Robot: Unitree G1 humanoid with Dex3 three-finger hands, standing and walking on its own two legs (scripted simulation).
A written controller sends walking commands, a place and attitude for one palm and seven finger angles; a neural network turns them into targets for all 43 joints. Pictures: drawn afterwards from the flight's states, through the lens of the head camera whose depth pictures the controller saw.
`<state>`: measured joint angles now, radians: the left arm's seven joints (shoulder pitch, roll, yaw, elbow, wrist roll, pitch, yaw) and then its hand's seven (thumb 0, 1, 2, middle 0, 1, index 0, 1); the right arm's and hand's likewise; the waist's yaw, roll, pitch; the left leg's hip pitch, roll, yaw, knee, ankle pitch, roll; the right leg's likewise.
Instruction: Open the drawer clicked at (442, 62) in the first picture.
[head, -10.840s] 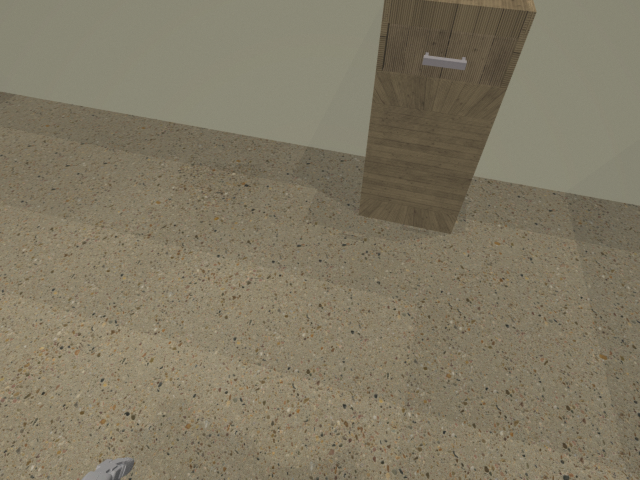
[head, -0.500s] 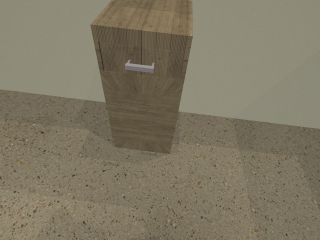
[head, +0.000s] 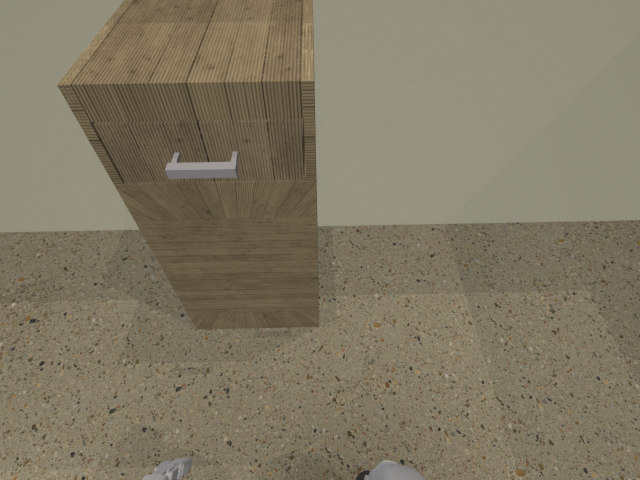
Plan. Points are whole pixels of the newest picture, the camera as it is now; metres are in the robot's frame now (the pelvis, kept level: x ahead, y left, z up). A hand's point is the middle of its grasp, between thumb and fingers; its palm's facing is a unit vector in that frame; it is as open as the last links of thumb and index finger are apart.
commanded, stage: take the last steps up to it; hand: left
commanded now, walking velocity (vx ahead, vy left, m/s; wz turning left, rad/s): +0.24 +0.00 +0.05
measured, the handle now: (204, 163) +0.65 +0.22 +0.00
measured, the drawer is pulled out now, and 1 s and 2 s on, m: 0.00 0.00 0.00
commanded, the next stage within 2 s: come to a stop and stand still in 0.24 s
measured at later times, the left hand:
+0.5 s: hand out of the picture +0.12 +0.17 -0.16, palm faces +0.13 -0.98 -0.14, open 7.3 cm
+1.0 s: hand (241, 461) +0.17 +0.11 -0.12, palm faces +0.05 -0.95 -0.30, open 7.3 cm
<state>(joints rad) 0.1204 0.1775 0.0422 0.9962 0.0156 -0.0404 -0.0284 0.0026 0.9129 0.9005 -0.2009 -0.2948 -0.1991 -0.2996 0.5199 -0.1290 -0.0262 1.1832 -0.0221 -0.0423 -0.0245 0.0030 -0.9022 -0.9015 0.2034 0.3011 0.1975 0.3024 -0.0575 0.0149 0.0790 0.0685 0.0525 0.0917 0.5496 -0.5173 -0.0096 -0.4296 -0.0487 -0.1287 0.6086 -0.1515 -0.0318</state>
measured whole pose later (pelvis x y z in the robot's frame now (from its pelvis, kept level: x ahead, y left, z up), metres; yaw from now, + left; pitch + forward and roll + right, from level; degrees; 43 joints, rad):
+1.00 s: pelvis +0.12 -0.08 +0.03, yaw +0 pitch -1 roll +4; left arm 0.23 0.15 0.03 1.01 0.02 0.01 0.02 0.00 0.91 0.90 -0.20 -0.29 -0.20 -0.30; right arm 0.20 -0.25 -0.08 1.07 -0.02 0.07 0.00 0.00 -0.91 -0.90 0.20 0.30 0.19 0.30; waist 0.00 0.05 0.04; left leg -0.40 0.01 0.00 0.92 -0.35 -0.02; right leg -0.23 -0.03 -0.06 0.50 -0.26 -0.06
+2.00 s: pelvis +0.13 +0.00 +0.03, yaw +0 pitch +0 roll +0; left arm 0.24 0.16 0.01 1.13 0.00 0.01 0.04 0.00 0.92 0.90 -0.20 -0.29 -0.20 -0.30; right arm 0.30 -0.11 0.00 1.14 -0.01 -0.02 -0.05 0.00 -0.91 -0.90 0.20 0.30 0.20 0.30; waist 0.00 -0.01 0.05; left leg -0.07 -0.02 0.05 0.40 -0.32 0.03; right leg -0.19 -0.06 -0.04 0.44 -0.25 0.04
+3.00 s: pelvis +0.07 -0.01 +0.02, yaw +0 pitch -2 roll -1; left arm 0.40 0.12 0.03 1.08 0.02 0.03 0.00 0.00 0.91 0.90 -0.20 -0.30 -0.20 -0.30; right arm 0.46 -0.14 -0.01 1.10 -0.04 0.00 -0.02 0.00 -0.90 -0.90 0.20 0.30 0.19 0.30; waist -0.01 -0.01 -0.02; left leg -0.22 0.00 0.04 0.55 -0.31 0.04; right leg -0.34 -0.03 -0.04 0.66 -0.41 -0.03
